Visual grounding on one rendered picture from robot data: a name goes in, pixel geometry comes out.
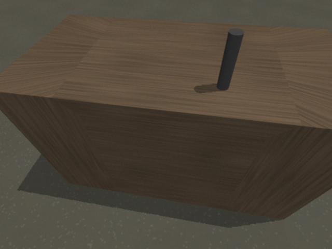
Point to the can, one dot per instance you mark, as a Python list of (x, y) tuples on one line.
[(232, 48)]

